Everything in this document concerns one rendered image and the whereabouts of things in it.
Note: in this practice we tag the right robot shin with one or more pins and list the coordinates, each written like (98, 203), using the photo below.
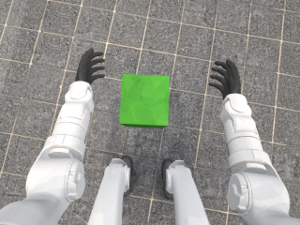
(176, 163)

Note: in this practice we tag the right robot upper arm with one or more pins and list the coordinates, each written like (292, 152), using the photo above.
(259, 199)

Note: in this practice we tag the right robot hand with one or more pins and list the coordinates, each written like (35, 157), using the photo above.
(231, 81)

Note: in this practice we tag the left robot upper arm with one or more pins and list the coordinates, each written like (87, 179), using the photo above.
(53, 183)

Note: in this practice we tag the left robot shin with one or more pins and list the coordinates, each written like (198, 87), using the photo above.
(116, 161)

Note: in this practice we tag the robot left forearm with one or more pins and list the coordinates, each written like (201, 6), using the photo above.
(70, 129)

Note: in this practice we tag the left robot hand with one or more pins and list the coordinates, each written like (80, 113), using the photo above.
(85, 70)

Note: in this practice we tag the robot shin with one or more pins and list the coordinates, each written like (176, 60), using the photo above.
(116, 161)
(176, 163)

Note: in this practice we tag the robot right forearm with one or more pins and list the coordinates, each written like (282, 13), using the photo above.
(243, 140)

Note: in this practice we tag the carton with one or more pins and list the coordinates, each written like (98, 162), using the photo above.
(144, 101)

